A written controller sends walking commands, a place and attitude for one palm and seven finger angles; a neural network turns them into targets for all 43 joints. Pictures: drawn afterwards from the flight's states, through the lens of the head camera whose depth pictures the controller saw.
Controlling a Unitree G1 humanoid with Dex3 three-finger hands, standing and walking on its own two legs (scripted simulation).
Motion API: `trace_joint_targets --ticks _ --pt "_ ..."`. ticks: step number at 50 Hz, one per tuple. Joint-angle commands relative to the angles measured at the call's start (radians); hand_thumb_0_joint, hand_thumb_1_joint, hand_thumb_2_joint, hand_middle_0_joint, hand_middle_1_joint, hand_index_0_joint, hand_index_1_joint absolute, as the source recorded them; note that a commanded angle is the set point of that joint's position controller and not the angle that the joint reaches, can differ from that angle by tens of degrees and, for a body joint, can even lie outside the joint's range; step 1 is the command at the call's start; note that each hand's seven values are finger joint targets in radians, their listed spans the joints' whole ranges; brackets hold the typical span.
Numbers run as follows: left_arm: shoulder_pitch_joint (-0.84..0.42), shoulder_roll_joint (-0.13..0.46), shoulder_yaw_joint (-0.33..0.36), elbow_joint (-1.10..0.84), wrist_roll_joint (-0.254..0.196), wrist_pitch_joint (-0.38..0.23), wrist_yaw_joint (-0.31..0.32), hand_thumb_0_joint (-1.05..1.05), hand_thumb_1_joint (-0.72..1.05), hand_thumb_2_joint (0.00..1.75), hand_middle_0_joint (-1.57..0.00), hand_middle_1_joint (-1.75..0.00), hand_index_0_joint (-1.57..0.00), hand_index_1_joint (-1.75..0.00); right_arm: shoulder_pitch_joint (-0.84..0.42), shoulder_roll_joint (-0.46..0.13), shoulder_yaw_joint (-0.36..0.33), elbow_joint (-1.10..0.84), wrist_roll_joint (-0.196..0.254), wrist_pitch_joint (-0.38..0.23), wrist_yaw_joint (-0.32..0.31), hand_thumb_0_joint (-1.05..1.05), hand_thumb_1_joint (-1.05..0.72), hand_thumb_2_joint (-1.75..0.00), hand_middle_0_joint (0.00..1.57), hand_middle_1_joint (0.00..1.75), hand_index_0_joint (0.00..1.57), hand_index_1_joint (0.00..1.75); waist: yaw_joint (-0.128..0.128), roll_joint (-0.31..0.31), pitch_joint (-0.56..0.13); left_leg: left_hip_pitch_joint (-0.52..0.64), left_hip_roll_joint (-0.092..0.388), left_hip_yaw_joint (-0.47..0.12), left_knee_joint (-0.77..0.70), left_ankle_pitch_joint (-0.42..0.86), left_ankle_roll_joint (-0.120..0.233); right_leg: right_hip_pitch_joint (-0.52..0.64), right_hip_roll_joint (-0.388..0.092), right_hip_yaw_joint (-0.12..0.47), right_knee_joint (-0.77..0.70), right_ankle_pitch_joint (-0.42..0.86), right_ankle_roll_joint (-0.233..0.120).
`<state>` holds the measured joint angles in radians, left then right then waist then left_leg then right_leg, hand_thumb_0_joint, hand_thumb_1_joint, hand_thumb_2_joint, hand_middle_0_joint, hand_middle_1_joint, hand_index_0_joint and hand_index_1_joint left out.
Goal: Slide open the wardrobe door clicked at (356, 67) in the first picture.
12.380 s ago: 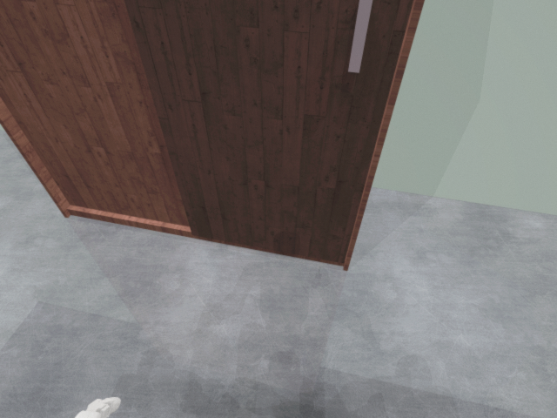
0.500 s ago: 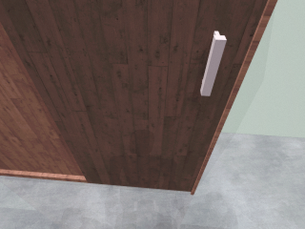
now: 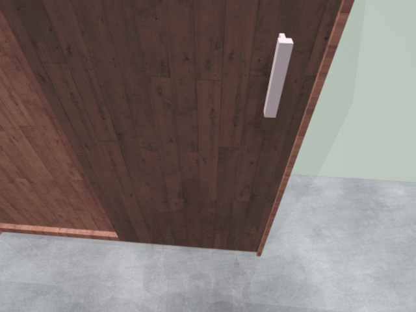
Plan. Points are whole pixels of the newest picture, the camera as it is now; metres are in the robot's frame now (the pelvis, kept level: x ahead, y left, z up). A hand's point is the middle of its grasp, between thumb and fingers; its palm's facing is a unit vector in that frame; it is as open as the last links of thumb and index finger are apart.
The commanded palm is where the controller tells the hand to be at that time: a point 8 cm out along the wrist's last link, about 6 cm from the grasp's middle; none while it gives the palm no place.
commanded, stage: come to a stop and stand still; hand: right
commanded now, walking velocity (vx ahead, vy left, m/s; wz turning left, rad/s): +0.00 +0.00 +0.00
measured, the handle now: (275, 76) +0.55 -0.11 +0.21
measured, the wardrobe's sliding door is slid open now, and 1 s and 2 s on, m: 0.00 0.00 0.00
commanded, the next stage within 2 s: look again from close up in 0.62 s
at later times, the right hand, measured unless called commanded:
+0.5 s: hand out of the picture -0.07 -0.18 -0.17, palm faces +0.05 +0.98 -0.18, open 7.4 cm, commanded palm none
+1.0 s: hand out of the picture -0.09 -0.21 -0.17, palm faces +0.02 +0.98 -0.19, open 7.4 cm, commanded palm none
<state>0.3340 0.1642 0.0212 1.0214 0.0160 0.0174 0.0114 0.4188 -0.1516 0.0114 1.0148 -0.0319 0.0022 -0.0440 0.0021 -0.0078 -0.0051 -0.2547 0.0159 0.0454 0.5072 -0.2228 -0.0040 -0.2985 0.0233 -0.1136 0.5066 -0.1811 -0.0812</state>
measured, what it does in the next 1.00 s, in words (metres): steps on the spot: left foot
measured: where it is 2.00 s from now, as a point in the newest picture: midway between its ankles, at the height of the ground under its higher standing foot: outside the picture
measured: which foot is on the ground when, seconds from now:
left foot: down 0.00-0.68, up 0.70-0.86, down 0.88-1.00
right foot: down 0.00-1.00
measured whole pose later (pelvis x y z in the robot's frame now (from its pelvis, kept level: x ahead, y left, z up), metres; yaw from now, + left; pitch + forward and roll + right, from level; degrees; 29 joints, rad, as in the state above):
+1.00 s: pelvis -0.03 -0.05 +0.00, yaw +2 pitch -2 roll +3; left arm 0.30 0.16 0.05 1.07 0.01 0.04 0.02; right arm 0.45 -0.11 -0.02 1.09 -0.03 0.03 -0.06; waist 0.01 -0.04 0.02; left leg -0.13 -0.01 0.09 0.45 -0.28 0.01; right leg -0.34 0.03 -0.11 0.59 -0.24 0.00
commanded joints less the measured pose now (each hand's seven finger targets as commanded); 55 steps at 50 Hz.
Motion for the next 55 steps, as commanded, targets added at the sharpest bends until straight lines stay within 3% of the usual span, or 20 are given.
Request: trace_joint_targets --ticks 1,11,19,24,27,29,31,34,36,37,41,42,43,45,46,48,51,53,54,55 --pt "0.042 0.101 0.021 -0.040 0.001 -0.013 0.004 0.00 0.90 0.90 -0.20 -0.30 -0.20 -0.30 0.062 -0.101 -0.029 -0.042 0.001 -0.013 -0.004 0.00 -0.90 -0.90 0.20 0.30 0.20 0.30 0.009 0.006 0.115 -0.104 0.069 -0.116 -0.141 -0.248 0.040 -0.057 -0.134 0.210 -0.193 -0.334 0.034" --pt "0.026 0.105 0.027 -0.007 -0.002 -0.010 0.010 0.00 0.90 0.90 -0.20 -0.30 -0.20 -0.30 0.126 -0.060 -0.027 0.006 -0.003 -0.003 -0.002 0.00 -0.90 -0.90 0.20 0.30 0.20 0.30 -0.016 -0.062 0.109 -0.015 0.029 -0.044 -0.041 -0.149 0.028 -0.114 -0.173 0.253 -0.305 -0.434 0.040" --pt "0.005 0.097 0.034 0.006 -0.004 0.001 0.011 0.00 0.90 0.90 -0.20 -0.30 -0.20 -0.30 0.163 -0.038 -0.032 0.029 -0.005 0.004 -0.005 0.00 -0.90 -0.90 0.20 0.30 0.20 0.30 -0.020 0.001 0.138 -0.033 0.030 -0.057 -0.062 -0.162 0.033 -0.104 -0.154 0.216 -0.306 -0.423 0.062" --pt "0.026 0.071 0.033 0.009 -0.004 0.006 0.008 0.00 0.90 0.90 -0.20 -0.30 -0.20 -0.30 0.128 -0.057 -0.038 0.019 -0.004 -0.002 -0.006 0.00 -0.90 -0.90 0.20 0.30 0.20 0.30 0.009 0.083 0.138 -0.175 0.078 -0.145 -0.168 -0.285 0.052 0.002 -0.099 0.162 -0.182 -0.328 0.069" --pt "0.069 0.050 0.033 0.025 -0.007 0.006 0.009 0.00 0.90 0.90 -0.20 -0.30 -0.20 -0.30 0.051 -0.074 -0.043 0.003 0.001 -0.006 -0.007 0.00 -0.90 -0.90 0.20 0.30 0.20 0.30 0.049 0.124 0.095 -0.281 0.124 -0.186 -0.229 -0.320 0.062 0.143 -0.072 0.115 -0.026 -0.203 0.063" --pt "0.094 0.054 0.034 0.033 -0.006 0.002 0.010 0.00 0.90 0.90 -0.20 -0.30 -0.20 -0.30 -0.004 -0.086 -0.047 -0.013 0.005 -0.006 -0.006 0.00 -0.90 -0.90 0.20 0.30 0.20 0.30 0.066 0.087 0.094 -0.324 0.125 -0.172 -0.205 -0.326 0.060 0.176 -0.083 0.125 0.000 -0.200 0.062" --pt "0.088 0.070 0.034 0.025 -0.005 -0.004 0.009 0.00 0.90 0.90 -0.20 -0.30 -0.20 -0.30 0.001 -0.084 -0.046 -0.019 0.004 -0.001 -0.004 0.00 -0.90 -0.90 0.20 0.30 0.20 0.30 0.054 -0.002 0.109 -0.281 0.074 -0.128 -0.124 -0.304 0.038 0.098 -0.131 0.202 -0.145 -0.332 0.054" --pt "-0.029 0.135 0.043 -0.008 0.002 -0.007 0.016 0.00 0.90 0.90 -0.20 -0.30 -0.20 -0.30 0.138 -0.034 -0.049 0.036 -0.005 0.027 -0.002 0.00 -0.90 -0.90 0.20 0.30 0.20 0.30 -0.028 -0.222 0.134 0.012 -0.016 0.014 0.230 -0.170 0.007 -0.229 -0.271 0.368 -0.469 -0.638 0.054" --pt "-0.074 0.137 0.037 -0.020 0.003 -0.007 0.017 0.00 0.90 0.90 -0.20 -0.30 -0.20 -0.30 0.214 -0.028 -0.053 0.065 -0.007 0.041 -0.004 0.00 -0.90 -0.90 0.20 0.30 0.20 0.30 -0.066 -0.161 0.109 0.058 -0.012 0.003 0.362 -0.210 0.015 -0.251 -0.270 0.354 -0.510 -0.545 0.067" --pt "-0.080 0.135 0.036 -0.020 0.004 -0.003 0.017 0.00 0.90 0.90 -0.20 -0.30 -0.20 -0.30 0.216 -0.024 -0.055 0.071 -0.003 0.045 -0.005 0.00 -0.90 -0.90 0.20 0.30 0.20 0.30 -0.064 -0.114 0.116 0.066 -0.011 0.018 0.359 -0.221 0.015 -0.240 -0.266 0.325 -0.517 -0.503 0.080" --pt "-0.021 0.121 0.036 0.017 0.004 0.012 0.022 0.00 0.90 0.90 -0.20 -0.30 -0.20 -0.30 0.234 0.004 -0.044 0.075 0.003 0.030 -0.009 0.00 -0.90 -0.90 0.20 0.30 0.20 0.30 -0.041 -0.011 0.138 0.086 -0.005 0.056 -0.061 -0.208 0.019 -0.042 -0.212 0.226 -0.438 -0.346 0.077" --pt "0.009 0.105 0.039 0.032 -0.001 0.016 0.019 0.00 0.90 0.90 -0.20 -0.30 -0.20 -0.30 0.223 0.004 -0.044 0.074 0.005 0.025 -0.010 0.00 -0.90 -0.90 0.20 0.30 0.20 0.30 -0.028 0.027 0.159 0.093 -0.005 0.045 -0.181 -0.149 0.029 -0.023 -0.175 0.184 -0.396 -0.317 0.105" --pt "0.041 0.078 0.038 0.043 -0.008 0.019 0.017 0.00 0.90 0.90 -0.20 -0.30 -0.20 -0.30 0.208 -0.012 -0.046 0.067 0.003 0.020 -0.015 0.00 -0.90 -0.90 0.20 0.30 0.20 0.30 -0.009 0.074 0.166 0.080 0.034 -0.027 -0.239 -0.139 0.056 -0.011 -0.130 0.134 -0.329 -0.243 0.133" --pt "0.071 0.031 0.032 0.049 -0.011 0.024 0.016 0.00 0.90 0.90 -0.20 -0.30 -0.20 -0.30 0.100 -0.075 -0.055 0.033 0.004 0.010 -0.025 0.00 -0.90 -0.90 0.20 0.30 0.20 0.30 0.045 0.145 0.158 -0.190 0.205 -0.204 -0.336 -0.326 0.147 0.162 -0.060 0.069 -0.023 -0.110 0.127" --pt "0.091 0.023 0.038 0.050 -0.009 0.029 0.011 0.00 0.90 0.90 -0.20 -0.30 -0.20 -0.30 0.026 -0.109 -0.059 0.012 0.004 0.007 -0.025 0.00 -0.90 -0.90 0.20 0.30 0.20 0.30 0.074 0.119 0.113 -0.287 0.254 -0.228 -0.375 -0.353 0.180 0.243 -0.046 0.079 0.111 -0.107 0.113" --pt "0.085 0.028 0.038 0.045 -0.008 0.028 0.002 0.00 0.90 0.90 -0.20 -0.30 -0.20 -0.30 -0.113 -0.099 -0.060 -0.036 0.011 -0.013 -0.027 0.00 -0.90 -0.90 0.20 0.30 0.20 0.30 0.082 0.187 0.144 -0.287 0.244 -0.214 -0.387 -0.341 0.174 0.151 -0.066 0.115 0.236 -0.103 0.090" --pt "0.100 0.017 0.026 0.047 -0.016 0.004 0.001 0.00 0.90 0.90 -0.20 -0.30 -0.20 -0.30 -0.124 -0.088 -0.050 -0.022 0.011 -0.024 -0.018 0.00 -0.90 -0.90 0.20 0.30 0.20 0.30 0.087 0.072 0.158 -0.210 0.197 -0.137 -0.267 -0.192 0.135 0.140 -0.093 0.119 0.070 -0.071 0.077" --pt "0.094 0.019 0.004 0.060 -0.009 -0.023 0.012 0.00 0.90 0.90 -0.20 -0.30 -0.20 -0.30 -0.020 -0.043 -0.036 0.014 0.019 -0.015 -0.008 0.00 -0.90 -0.90 0.20 0.30 0.20 0.30 0.024 -0.145 0.185 -0.100 0.076 -0.077 -0.099 -0.079 0.055 0.079 -0.147 0.211 -0.172 0.038 0.057" --pt "0.069 0.037 0.000 0.057 -0.005 -0.030 0.023 0.00 0.90 0.90 -0.20 -0.30 -0.20 -0.30 0.032 -0.033 -0.036 0.033 0.022 -0.013 -0.005 0.00 -0.90 -0.90 0.20 0.30 0.20 0.30 -0.011 -0.163 0.177 -0.007 0.057 -0.056 -0.100 -0.038 0.033 0.006 -0.177 0.247 -0.212 0.017 0.037" --pt "0.055 0.047 -0.001 0.062 -0.004 -0.032 0.025 0.00 0.90 0.90 -0.20 -0.30 -0.20 -0.30 0.046 -0.040 -0.036 0.058 0.020 -0.001 -0.006 0.00 -0.90 -0.90 0.20 0.30 0.20 0.30 -0.013 -0.202 0.157 0.044 0.051 -0.033 -0.046 -0.060 0.021 -0.020 -0.189 0.319 -0.311 -0.102 0.051"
